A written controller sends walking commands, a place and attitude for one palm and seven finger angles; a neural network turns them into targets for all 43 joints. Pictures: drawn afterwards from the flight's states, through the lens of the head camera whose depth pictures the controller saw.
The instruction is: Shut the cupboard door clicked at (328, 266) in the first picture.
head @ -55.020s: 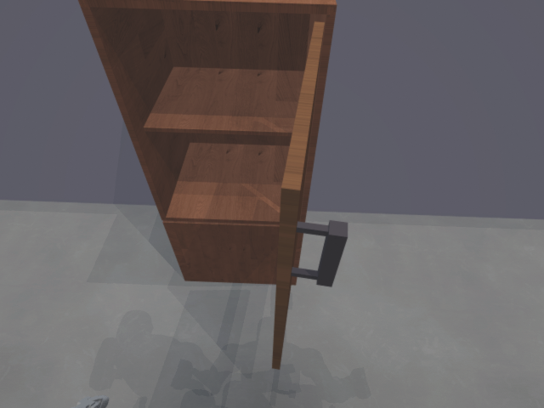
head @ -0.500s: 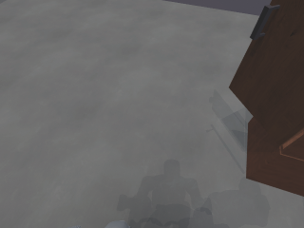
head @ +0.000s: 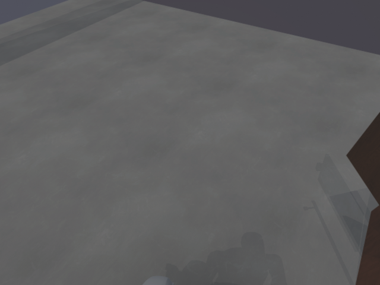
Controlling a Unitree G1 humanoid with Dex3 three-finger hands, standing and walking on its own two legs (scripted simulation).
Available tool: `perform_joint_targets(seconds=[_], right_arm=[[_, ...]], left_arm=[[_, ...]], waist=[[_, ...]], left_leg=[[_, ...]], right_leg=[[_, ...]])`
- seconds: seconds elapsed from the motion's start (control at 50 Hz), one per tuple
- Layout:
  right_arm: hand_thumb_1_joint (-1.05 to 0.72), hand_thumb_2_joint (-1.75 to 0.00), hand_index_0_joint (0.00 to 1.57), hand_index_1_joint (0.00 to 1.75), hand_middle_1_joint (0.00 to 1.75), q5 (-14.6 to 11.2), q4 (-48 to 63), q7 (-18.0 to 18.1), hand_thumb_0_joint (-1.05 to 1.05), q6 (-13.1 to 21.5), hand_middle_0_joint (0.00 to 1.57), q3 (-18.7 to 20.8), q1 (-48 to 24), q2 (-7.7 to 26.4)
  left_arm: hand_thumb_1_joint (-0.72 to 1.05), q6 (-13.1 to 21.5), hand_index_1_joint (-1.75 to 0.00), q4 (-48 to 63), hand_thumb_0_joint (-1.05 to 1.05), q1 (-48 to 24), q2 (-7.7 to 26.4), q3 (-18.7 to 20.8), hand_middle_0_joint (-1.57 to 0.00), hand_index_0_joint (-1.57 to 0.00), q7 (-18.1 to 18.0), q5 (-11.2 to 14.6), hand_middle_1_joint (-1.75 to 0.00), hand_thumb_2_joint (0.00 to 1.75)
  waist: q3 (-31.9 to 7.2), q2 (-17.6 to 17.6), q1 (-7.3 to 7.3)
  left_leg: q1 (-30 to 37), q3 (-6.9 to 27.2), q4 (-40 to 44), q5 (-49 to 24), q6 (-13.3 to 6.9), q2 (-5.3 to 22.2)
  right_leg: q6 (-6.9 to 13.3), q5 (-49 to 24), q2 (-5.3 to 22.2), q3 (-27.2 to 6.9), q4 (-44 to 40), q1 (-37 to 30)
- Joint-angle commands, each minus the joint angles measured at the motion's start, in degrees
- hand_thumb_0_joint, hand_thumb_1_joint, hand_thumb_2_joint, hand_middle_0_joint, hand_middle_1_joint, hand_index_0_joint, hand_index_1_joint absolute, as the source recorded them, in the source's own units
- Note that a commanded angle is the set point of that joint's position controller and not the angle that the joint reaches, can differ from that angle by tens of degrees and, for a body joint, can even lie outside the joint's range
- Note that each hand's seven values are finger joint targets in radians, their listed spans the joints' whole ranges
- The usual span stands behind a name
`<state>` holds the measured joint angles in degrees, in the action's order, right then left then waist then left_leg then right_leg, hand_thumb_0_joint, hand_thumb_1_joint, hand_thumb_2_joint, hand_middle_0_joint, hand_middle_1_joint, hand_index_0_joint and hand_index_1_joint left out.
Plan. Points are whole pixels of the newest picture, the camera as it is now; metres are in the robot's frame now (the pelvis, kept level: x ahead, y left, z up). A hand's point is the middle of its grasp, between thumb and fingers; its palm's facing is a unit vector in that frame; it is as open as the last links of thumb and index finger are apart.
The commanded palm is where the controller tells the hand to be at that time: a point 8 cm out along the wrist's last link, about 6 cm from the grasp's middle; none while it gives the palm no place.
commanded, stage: walk to a spot facing it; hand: left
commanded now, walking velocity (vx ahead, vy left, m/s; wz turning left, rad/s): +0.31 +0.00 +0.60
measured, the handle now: out of the picture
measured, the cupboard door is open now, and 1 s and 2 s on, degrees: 40 40 40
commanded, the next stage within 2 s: turn to face it in 0.76 s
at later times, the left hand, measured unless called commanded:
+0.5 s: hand out of the picture +0.08 +0.26 -0.18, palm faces +0.34 -0.92 -0.20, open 7.4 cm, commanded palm none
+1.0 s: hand (107, 196) +0.38 +0.28 -0.15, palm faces +0.38 -0.90 -0.22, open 7.2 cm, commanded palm none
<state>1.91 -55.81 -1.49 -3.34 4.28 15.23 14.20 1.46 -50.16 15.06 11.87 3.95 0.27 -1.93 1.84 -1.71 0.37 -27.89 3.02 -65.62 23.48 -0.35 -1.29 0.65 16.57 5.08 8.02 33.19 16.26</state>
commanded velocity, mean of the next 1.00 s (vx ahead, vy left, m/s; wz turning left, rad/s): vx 0.27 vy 0.00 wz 0.14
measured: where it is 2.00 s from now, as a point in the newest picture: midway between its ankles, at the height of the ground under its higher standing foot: (174, 242)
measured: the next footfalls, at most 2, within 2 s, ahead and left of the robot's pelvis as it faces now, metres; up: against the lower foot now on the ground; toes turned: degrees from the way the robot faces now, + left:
left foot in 0.36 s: +0.20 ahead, +0.18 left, +0.00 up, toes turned +22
right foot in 0.84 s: +0.45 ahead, +0.02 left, +0.00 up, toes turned +12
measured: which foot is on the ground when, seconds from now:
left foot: up 0.00-0.34, down 0.36-0.84, up 0.86-1.00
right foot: down 0.00-0.36, up 0.38-0.82, down 0.84-1.00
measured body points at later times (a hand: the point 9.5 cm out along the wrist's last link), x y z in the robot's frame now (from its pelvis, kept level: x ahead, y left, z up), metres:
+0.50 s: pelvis +0.15 +0.08 -0.01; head +0.18 +0.11 +0.44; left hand +0.06 +0.31 -0.17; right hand +0.33 -0.12 -0.13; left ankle +0.16 +0.17 -0.73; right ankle +0.12 -0.07 -0.65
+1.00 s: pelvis +0.36 +0.09 +0.01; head +0.40 +0.08 +0.46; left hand +0.36 +0.33 -0.13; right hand +0.40 -0.14 -0.15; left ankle +0.26 +0.20 -0.65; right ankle +0.41 +0.02 -0.73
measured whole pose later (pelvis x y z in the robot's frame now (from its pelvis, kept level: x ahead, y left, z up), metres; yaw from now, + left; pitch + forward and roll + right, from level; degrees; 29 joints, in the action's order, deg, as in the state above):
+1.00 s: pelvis +0.36 +0.09 +0.01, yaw +19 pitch +0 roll +2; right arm 0.9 -62.5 0.6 0.7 2.3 19.2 9.8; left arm 3.4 -55.1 11.6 8.0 4.2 -1.1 -0.7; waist 4.3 -0.4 1.0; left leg -22.3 -2.0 -60.4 22.9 -0.3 1.9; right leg 3.3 11.9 1.7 6.9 26.3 14.7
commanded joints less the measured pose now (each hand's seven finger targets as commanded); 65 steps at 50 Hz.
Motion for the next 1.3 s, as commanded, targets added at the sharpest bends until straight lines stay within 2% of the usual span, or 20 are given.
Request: perform_joint_targets(seconds=[0.0,0.22,0.26,0.3,0.32,0.34,0.36,0.4,0.46,0.74,0.78,0.8,0.82,0.84,0.94,1.04,1.22,1.24,1.26,1.28], right_arm=[[-0.9,-0.9,0.2,0.3,0.3,0.0,5.3,-1.1,0.0,1.9,0.2,0.8,-2.0,1.5],[-0.9,-0.9,0.2,0.3,0.3,-0.3,9.1,-2.2,0.0,3.7,0.2,-1.0,-14.4,-1.3],[-0.9,-0.9,0.2,0.3,0.3,-0.4,8.9,-2.1,0.0,4.5,0.2,-0.8,-12.0,-0.6],[-0.9,-0.9,0.2,0.3,0.3,0.1,5.9,-1.6,0.0,5.0,0.2,-0.1,-1.4,2.0],[-0.9,-0.9,0.2,0.3,0.3,0.2,3.8,-0.8,0.0,5.2,0.2,1.2,7.1,7.1],[-0.9,-0.9,0.2,0.3,0.3,0.5,2.4,0.2,0.0,5.5,0.2,3.2,13.3,14.5],[-0.9,-0.9,0.2,0.3,0.3,-0.4,1.2,1.5,0.0,5.0,0.2,3.1,17.0,15.8],[-0.9,-0.9,0.2,0.3,0.3,-0.2,2.5,2.2,0.0,5.6,0.2,1.6,10.1,11.8],[-0.9,-0.9,0.2,0.3,0.3,-0.3,4.0,2.7,0.0,6.5,0.2,-0.5,0.7,5.4],[-0.9,-0.9,0.2,0.3,0.3,0.0,-2.7,2.7,0.0,7.0,0.2,-0.2,6.9,3.8],[-0.9,-0.9,0.2,0.3,0.3,-0.2,-3.6,2.7,0.0,6.7,0.2,-0.5,6.8,3.4],[-0.9,-0.9,0.2,0.3,0.3,-0.8,-3.8,2.5,0.0,6.9,0.2,-0.8,7.0,2.3],[-0.9,-0.9,0.2,0.3,0.3,-1.5,-3.0,2.0,0.0,7.2,0.2,-1.2,8.9,-0.6],[-0.9,-0.9,0.2,0.3,0.3,-1.5,-2.0,2.2,0.0,6.8,0.2,-1.3,9.9,-0.4],[-0.9,-0.9,0.2,0.3,0.3,-0.8,-3.6,2.3,0.0,5.0,0.2,-1.9,5.9,-4.0],[-0.9,-0.9,0.2,0.3,0.3,-0.8,-1.8,2.5,0.0,3.4,0.2,-1.8,3.5,-4.0],[-0.9,-0.9,0.2,0.3,0.3,-1.5,2.6,3.4,0.0,3.8,0.2,-1.1,-2.2,0.0],[-0.9,-0.9,0.2,0.3,0.3,-1.3,2.1,3.7,0.0,4.4,0.2,-0.7,-0.5,2.3],[-0.9,-0.9,0.2,0.3,0.3,-0.8,2.4,3.9,0.0,4.7,0.2,0.2,1.7,7.0],[-0.9,-0.9,0.2,0.3,0.3,-0.2,2.9,4.2,0.0,4.4,0.2,0.4,3.6,9.2]], left_arm=[[0.9,2.2,-0.3,2.2,0.0,-0.5,7.7,1.6,-0.2,-0.2,-0.9,0.4,-0.3,0.9],[0.9,3.1,-0.3,-4.7,0.0,10.5,7.6,2.0,-0.2,-0.2,-1.1,-0.1,-0.3,0.9],[0.9,3.0,-0.3,-4.8,0.0,9.9,8.7,2.3,-0.2,-0.2,-0.9,-0.2,-0.3,0.9],[0.9,2.8,-0.3,-4.5,0.0,7.6,10.3,2.5,-0.2,-0.2,-0.5,0.5,-0.3,0.9],[0.9,2.6,-0.3,-3.8,0.0,7.5,8.6,2.3,-0.2,-0.2,0.0,0.8,-0.3,0.9],[0.9,2.2,-0.3,-0.8,0.0,6.5,4.9,1.5,-0.2,-0.2,0.9,1.3,-0.3,0.9],[0.9,1.7,-0.3,2.4,0.0,-1.4,6.2,0.7,-0.2,-0.2,0.6,0.8,-0.3,0.9],[0.9,2.0,-0.3,2.3,0.0,-3.1,4.0,1.2,-0.2,-0.2,0.1,0.5,-0.3,0.9],[0.9,0.2,-0.3,-2.3,0.0,2.5,3.0,1.0,-0.2,-0.2,0.7,-0.2,-0.3,0.9],[0.9,0.1,-0.3,1.2,0.0,-8.6,2.6,0.4,-0.2,-0.2,1.4,0.4,-0.3,0.9],[0.9,0.7,-0.3,-1.2,0.0,-1.5,3.9,1.0,-0.2,-0.2,1.1,0.2,-0.3,0.9],[0.9,1.5,-0.3,-3.5,0.0,5.9,6.4,1.6,-0.2,-0.2,0.8,0.0,-0.3,0.9],[0.9,2.1,-0.3,-6.0,0.0,13.8,11.5,3.0,-0.2,-0.2,0.1,-0.6,-0.3,0.9],[0.9,1.8,-0.3,-6.6,0.0,16.0,13.9,3.0,-0.2,-0.2,-0.2,0.3,-0.3,0.9],[0.9,2.0,-0.3,-4.8,0.0,1.7,3.0,0.1,-0.2,-0.2,-1.3,1.0,-0.3,0.9],[0.9,1.7,-0.3,-5.8,0.0,3.5,4.0,0.8,-0.2,-0.2,-1.5,0.8,-0.3,0.9],[0.9,-1.3,-0.3,-3.9,0.0,0.1,7.2,2.9,-0.2,-0.2,-1.4,1.0,-0.3,0.9],[0.9,-1.6,-0.3,-3.3,0.0,0.5,5.3,2.5,-0.2,-0.2,-1.4,1.2,-0.3,0.9],[0.9,-2.0,-0.3,-2.8,0.0,2.2,2.5,2.1,-0.2,-0.2,-1.2,1.6,-0.3,0.9],[0.9,-2.2,-0.3,-1.8,0.0,1.8,2.7,1.9,-0.2,-0.2,-1.1,1.7,-0.3,0.9]], waist=[[2.3,10.6,1.67],[2.2,9.9,-3.67],[1.0,10.2,-2.59],[-4.1,6.5,3.0],[-10.2,-2.1,7.24],[-13.3,-18.4,9.31],[-13.3,-12.5,11.19],[-6.2,-4.3,6.97],[-0.3,-6.9,1.37],[4.5,-2.6,0.82],[1.8,0.1,-2.47],[-2.2,4.4,-5.52],[-8.6,16.6,-7.59],[-10.2,19.4,-6.63],[-1.1,4.8,0.31],[-4.8,8.9,0.27],[-3.7,9.7,1.48],[-4.6,4.1,1.64],[-6.5,-9.9,2.03],[-6.8,-14.6,2.81]], left_leg=[[-9.9,-1.5,-6.7,-10.3,1.8,5.4],[-10.3,-8.9,23.1,-6.6,0.2,6.8],[-2.9,-10.3,28.5,-3.0,-1.5,5.2],[16.4,-14.0,34.9,-8.2,-2.9,0.1],[31.9,-6.1,37.9,-7.5,-4.9,4.9],[43.6,21.6,43.8,-8.2,-11.1,21.9],[45.4,26.3,47.7,-13.7,-13.6,25.2],[31.9,18.9,48.7,-12.1,-12.4,24.1],[16.7,9.9,52.9,-5.2,-9.4,17.9],[21.1,2.6,52.3,-17.9,-10.4,15.4],[18.1,0.2,44.1,-21.5,-8.1,12.4],[12.8,-2.2,33.2,-21.9,-6.2,8.8],[1.0,-7.4,16.1,-6.2,-3.4,0.8],[-3.4,-5.4,2.1,11.8,-2.6,-1.6],[1.0,-4.0,4.4,-2.2,0.9,6.0],[1.0,-6.8,13.3,-4.5,3.3,4.5],[15.8,-5.1,35.9,-12.4,3.4,3.2],[23.3,-3.0,41.4,-17.8,2.6,7.0],[29.2,9.6,43.8,-28.0,-1.6,19.1],[29.0,16.2,46.8,-35.2,-8.4,28.6]], right_leg=[[1.7,8.5,13.6,-8.4,-24.7,-3.0],[4.1,-19.8,18.2,3.6,-18.0,-21.5],[4.1,-25.8,19.3,4.4,-13.2,-20.7],[1.7,-30.5,15.7,10.5,0.9,-12.8],[-0.5,-19.2,12.6,10.9,14.9,-2.3],[-3.8,15.2,2.8,8.5,32.9,19.0],[-2.7,17.0,2.1,-1.0,40.0,25.6],[-1.9,10.5,4.3,-4.6,43.1,25.1],[-2.3,2.7,5.7,-7.0,34.7,17.2],[-1.0,-7.4,-0.1,-4.3,2.1,8.7],[-0.1,-9.1,-2.3,-3.1,-3.8,-3.4],[1.2,-8.2,0.1,-7.0,-6.4,-15.5],[5.4,-6.4,13.8,-24.1,-11.9,-28.6],[10.0,-5.8,22.2,-35.5,-18.8,-26.8],[9.3,-36.6,11.2,-13.9,-17.5,-6.9],[9.6,-48.3,8.3,-13.8,-14.2,-10.6],[6.6,-26.6,5.7,-20.9,-8.1,-1.4],[4.0,-17.9,1.6,-18.9,-4.6,3.6],[0.6,4.2,-6.1,-13.0,4.3,11.7],[-1.3,22.3,-7.9,-8.1,18.9,14.7]])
